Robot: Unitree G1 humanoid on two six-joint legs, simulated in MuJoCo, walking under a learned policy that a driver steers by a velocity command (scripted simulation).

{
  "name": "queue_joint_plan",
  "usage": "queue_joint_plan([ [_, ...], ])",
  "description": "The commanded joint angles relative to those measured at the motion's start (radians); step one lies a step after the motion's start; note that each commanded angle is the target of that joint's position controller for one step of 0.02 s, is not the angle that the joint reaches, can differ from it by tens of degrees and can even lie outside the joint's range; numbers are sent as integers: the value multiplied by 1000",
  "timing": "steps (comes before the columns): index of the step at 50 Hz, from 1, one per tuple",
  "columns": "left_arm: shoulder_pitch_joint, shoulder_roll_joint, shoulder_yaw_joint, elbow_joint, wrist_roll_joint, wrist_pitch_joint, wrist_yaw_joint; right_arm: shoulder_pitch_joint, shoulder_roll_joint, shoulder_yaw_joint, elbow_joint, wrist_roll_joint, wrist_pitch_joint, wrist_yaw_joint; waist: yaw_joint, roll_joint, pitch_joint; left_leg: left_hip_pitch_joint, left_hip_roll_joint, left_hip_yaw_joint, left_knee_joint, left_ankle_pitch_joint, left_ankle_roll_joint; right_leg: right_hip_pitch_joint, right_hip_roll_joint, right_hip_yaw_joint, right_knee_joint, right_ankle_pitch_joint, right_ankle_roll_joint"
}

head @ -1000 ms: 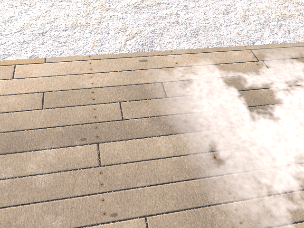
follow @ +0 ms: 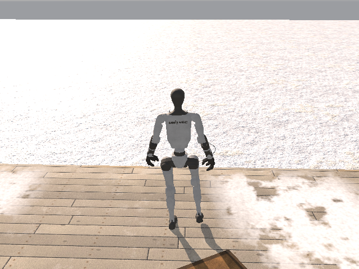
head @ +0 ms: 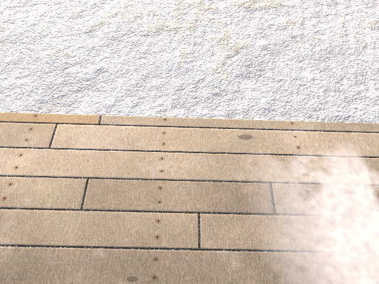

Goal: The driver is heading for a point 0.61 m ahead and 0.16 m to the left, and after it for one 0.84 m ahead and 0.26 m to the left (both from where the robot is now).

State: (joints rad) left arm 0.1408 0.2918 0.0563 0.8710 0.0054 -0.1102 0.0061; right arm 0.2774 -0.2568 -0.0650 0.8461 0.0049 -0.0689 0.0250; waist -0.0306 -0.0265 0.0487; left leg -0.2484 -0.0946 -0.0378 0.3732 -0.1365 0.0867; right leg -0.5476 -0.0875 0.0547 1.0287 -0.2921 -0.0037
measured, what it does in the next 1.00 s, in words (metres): walks ahead, turning left: right foot, then left foot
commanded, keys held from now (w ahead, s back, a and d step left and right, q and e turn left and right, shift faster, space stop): w+q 0.76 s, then q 0.24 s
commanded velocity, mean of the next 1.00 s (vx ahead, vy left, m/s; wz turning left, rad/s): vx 0.45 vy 0.00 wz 0.57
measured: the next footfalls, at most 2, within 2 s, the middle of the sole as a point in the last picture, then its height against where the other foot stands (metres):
right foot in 0.30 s outside the picture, level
left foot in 0.82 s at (124, 263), level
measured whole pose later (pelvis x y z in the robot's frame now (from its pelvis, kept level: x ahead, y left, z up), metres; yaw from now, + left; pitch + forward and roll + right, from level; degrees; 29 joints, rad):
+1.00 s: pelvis +0.50 +0.09 -0.01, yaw +35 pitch +2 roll +0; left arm 0.11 0.32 0.06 0.75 0.00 -0.06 0.01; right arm 0.17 -0.30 -0.08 0.62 0.00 -0.01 0.02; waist 0.00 -0.02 0.10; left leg -0.36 -0.10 -0.02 0.47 -0.13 0.09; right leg -0.53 -0.06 0.05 1.18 -0.45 0.06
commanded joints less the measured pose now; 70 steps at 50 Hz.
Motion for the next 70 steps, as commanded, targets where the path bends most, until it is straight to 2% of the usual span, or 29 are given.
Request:
queue_joint_plan([
  [1, -17, 76, 22, -69, 10, 6, 9, -20, -181, -43, -77, 8, -18, -24, 30, 87, -48, 42, 251, -260, -197, 151, 188, -70, -9, 8, -166, 139, 42],
  [6, -191, 42, 9, -130, -4, -5, -6, 57, -190, -47, -59, 14, -7, -41, -29, 121, -24, -7, 197, -224, -182, 49, 119, 34, 65, -5, -473, 403, 49],
  [10, -248, 82, 15, -163, -9, -17, -21, 111, -163, -45, -43, 24, 7, -47, -45, 102, -23, 120, 227, -306, -100, 47, 104, 35, 83, 25, -565, 349, 34],
  [13, -155, 123, 29, -148, -15, -34, -24, 82, -175, -51, -60, 15, 20, -55, 18, 153, -53, 152, 248, -374, 9, 125, 87, 168, 81, 23, -599, 248, -3],
  [14, -52, 149, 45, -121, -7, -37, -19, 68, -148, -41, -76, 13, 21, -52, 69, 135, -118, 123, 194, -346, 117, 178, 61, 330, 69, 16, -628, 242, -33],
  [15, 104, 199, 59, -103, 7, -39, -11, 59, -98, -21, -98, 0, 18, -46, 138, 57, -258, 5, 132, -274, 371, 85, 28, 592, -77, 141, -592, 190, -92],
  [16, 204, 273, 79, -78, 16, -21, -8, 187, -33, -4, -124, 25, 7, -44, 91, -239, -375, -360, -20, -133, 691, -356, -47, 931, -299, 560, -656, -1, -242],
  [17, 194, 201, 63, -79, -10, -14, -15, 215, -117, -12, -114, 38, 4, -47, 90, -257, -350, -508, 57, -143, 857, -458, -54, 925, -345, 727, -713, -197, -256],
  [18, 142, 123, 43, -101, -13, -10, -14, 130, -184, -30, -116, 37, 8, -47, 110, -137, -216, -545, 101, -145, 904, -369, -60, 805, -300, 579, -733, -200, -211],
  [20, 56, 86, 30, -103, 3, 0, -14, 30, -171, -36, -141, 16, 14, -48, 82, -43, -77, -492, 164, -105, 848, -236, -69, 575, -219, 340, -773, 41, -169],
  [24, 46, 83, 31, -75, 1, -11, -14, 12, -97, -30, -176, 25, 36, -32, 48, -74, -39, -438, 222, -69, 751, -150, -74, 455, -166, 120, -858, 226, -172],
  [32, 93, 149, 48, -47, -6, 5, -7, -184, -58, -8, -258, 22, 25, 7, 102, -23, 2, -414, 204, 23, 376, 181, -69, 495, -144, -143, -885, 418, -154],
  [37, 144, 189, 58, -27, -33, 41, -1, -263, -69, -13, -319, 24, 32, 31, 97, -31, 24, -391, 148, 99, 262, 54, -15, 645, -187, -212, -779, 686, -124],
  [40, 108, 224, 68, -46, -40, 66, 19, -32, -165, -66, -276, 12, 42, 28, -53, -55, -114, -66, 28, 166, 180, 23, 58, 625, -153, -265, -405, 1089, -76],
  [41, 97, 209, 62, -62, -36, 61, 22, 114, -226, -96, -244, 7, 50, 7, -129, -1, -193, 215, 68, 69, 120, 208, 103, 429, -112, -275, -137, 882, -21],
  [42, 169, 63, 18, -121, 13, 37, 10, 67, -344, -108, -267, 1, 55, -15, -12, 333, -296, 635, 377, -420, 146, 586, 284, -59, 99, -263, 304, -180, 58],
  [43, 187, 132, 16, -125, -3, 3, -11, 78, -304, -86, -310, -5, 47, -3, -51, 233, -542, 699, 505, -703, 60, 587, 411, -133, 132, 18, 475, -375, 58],
  [44, 71, 175, 30, -149, -39, -1, -18, 33, -233, -65, -312, -11, 44, 3, -70, 110, -456, 617, 441, -524, 74, 636, 345, -155, 66, 62, 464, -312, 41],
  [45, 45, 150, 24, -162, -36, 1, -12, -11, -205, -61, -294, 5, 39, 6, -30, 44, -288, 456, 380, -385, 67, 632, 284, -179, 35, 37, 358, -254, 40],
  [47, 10, 149, 31, -153, 2, 26, 13, -80, -172, -49, -296, 13, 39, -6, 14, -6, -154, 197, 295, -292, -8, 570, 213, -90, -1, 16, 215, -164, 40],
  [49, 87, 138, 30, -151, -3, 51, 15, -111, -198, -60, -299, -8, 40, -14, 68, 68, -148, 62, 301, -277, -20, 658, 245, -10, 6, 24, 130, -157, 72],
  [55, 17, 80, 10, -162, 4, 61, 12, -107, -190, -56, -269, 2, 68, -49, 39, 106, -220, -18, 225, -168, 14, 569, 162, 107, 54, -13, -165, 129, 91],
  [60, -76, 92, 20, -211, -3, 64, 1, -82, -156, -35, -235, -3, 77, -42, 5, 146, -154, -4, 242, -247, 62, 310, 132, 155, 70, -10, -335, 102, 50],
  [62, -34, 75, 23, -208, 4, 54, -9, -106, -124, -19, -231, 3, 74, -41, 49, 147, -135, -31, 216, -272, 106, 184, 86, 286, 70, -20, -541, 250, 7],
  [63, -25, 100, 27, -215, 23, 48, -8, -69, -79, -5, -225, -12, 66, -43, 41, 91, -146, -71, 163, -256, 148, 65, 27, 392, -12, 65, -598, 507, -26],
  [64, -31, 163, 35, -235, 35, 49, -3, 52, -62, 2, -210, -26, 63, -43, -25, -86, -192, -130, 65, -177, 268, -249, -36, 498, -176, 202, -580, 739, -114],
  [65, -34, 94, 17, -220, 37, 55, -4, 67, -86, -4, -202, -11, 68, -50, -26, -198, -208, -121, 53, -111, 324, -383, -90, 441, -265, 319, -621, 658, -246],
  [66, -54, 53, 1, -222, 25, 57, -11, 28, -125, -13, -203, -7, 77, -56, -12, -178, -175, -112, 89, -94, 330, -351, -111, 396, -246, 346, -652, 527, -260],
  [70, -90, 65, -4, -219, 3, 74, -21, -7, -87, -8, -181, -15, 112, -49, -13, -108, -116, 40, 119, -83, 125, -98, -96, 276, -88, 176, -657, 177, -102],
])
Keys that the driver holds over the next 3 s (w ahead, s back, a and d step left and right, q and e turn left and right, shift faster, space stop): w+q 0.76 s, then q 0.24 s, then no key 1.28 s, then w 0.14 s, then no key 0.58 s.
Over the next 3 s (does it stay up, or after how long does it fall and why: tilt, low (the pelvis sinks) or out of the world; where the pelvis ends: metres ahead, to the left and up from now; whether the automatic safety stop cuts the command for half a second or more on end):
stays up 0.65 0.13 -0.01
